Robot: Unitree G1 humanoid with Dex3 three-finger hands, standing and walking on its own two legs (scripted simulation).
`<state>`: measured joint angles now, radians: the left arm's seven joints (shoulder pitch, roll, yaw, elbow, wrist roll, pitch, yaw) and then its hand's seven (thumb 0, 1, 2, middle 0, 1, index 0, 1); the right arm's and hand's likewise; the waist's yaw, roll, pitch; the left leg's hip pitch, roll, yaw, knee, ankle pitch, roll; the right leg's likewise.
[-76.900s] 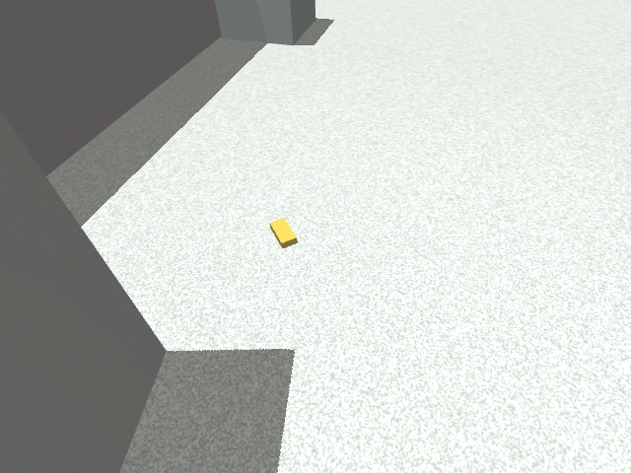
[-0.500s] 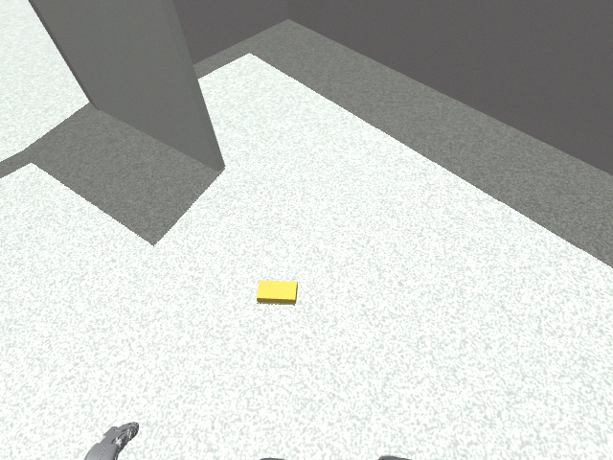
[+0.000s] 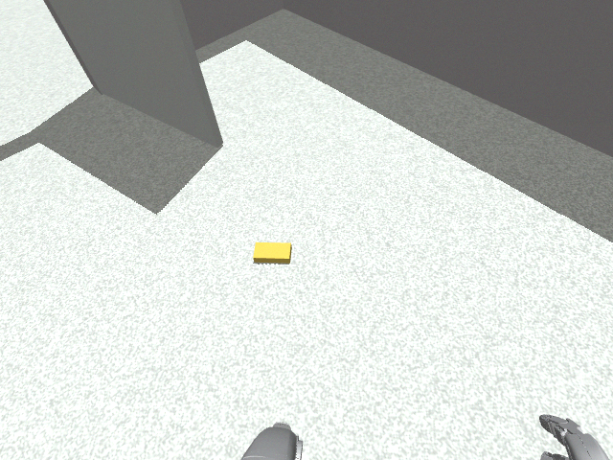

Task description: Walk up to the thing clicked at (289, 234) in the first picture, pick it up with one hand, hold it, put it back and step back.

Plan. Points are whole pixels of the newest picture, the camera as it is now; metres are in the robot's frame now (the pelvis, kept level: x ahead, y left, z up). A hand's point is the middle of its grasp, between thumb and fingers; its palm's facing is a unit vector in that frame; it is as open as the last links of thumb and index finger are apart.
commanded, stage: step back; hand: left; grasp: from above
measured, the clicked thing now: (272, 252) +0.88 +0.23 -0.74
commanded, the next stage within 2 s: stand in 1.68 s
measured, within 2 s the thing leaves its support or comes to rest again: neither
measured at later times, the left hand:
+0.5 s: hand out of the picture -0.09 +0.26 -0.14, palm faces +0.00 -0.92 -0.40, open 7.4 cm
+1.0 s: hand out of the picture -0.21 +0.27 -0.13, palm faces +0.04 -0.91 -0.40, open 7.4 cm
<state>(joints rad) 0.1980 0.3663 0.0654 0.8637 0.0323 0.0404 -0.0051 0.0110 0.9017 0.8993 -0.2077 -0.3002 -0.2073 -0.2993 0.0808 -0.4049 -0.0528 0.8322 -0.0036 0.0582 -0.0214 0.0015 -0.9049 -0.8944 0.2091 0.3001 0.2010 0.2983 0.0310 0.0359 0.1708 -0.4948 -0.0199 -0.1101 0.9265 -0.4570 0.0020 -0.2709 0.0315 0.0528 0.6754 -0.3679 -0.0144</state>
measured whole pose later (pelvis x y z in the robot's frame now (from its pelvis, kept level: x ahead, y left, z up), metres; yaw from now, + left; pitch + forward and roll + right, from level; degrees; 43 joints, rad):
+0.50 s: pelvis -0.18 -0.02 +0.00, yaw +0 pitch -2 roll +0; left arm 0.17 0.39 0.06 0.86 0.02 0.04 0.01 0.01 0.90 0.90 -0.21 -0.30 -0.21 -0.30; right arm 0.11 -0.39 -0.04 0.84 -0.03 0.04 0.00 0.00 -0.90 -0.89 0.21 0.30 0.20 0.30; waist 0.02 0.00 0.15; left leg -0.40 0.04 0.00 0.61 -0.19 0.00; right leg -0.27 0.03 0.06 0.78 -0.48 0.00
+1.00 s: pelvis -0.25 -0.02 +0.01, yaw +4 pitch -2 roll +2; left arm 0.22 0.43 0.07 0.98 0.02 0.01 -0.02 0.01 0.90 0.90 -0.21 -0.30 -0.21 -0.30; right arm 0.27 -0.36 -0.05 0.99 -0.04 -0.02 0.02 0.00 -0.90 -0.89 0.21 0.30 0.20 0.30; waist -0.01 -0.03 0.06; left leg -0.21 -0.02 -0.02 0.54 -0.29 0.01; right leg -0.36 -0.02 0.02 0.80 -0.46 -0.02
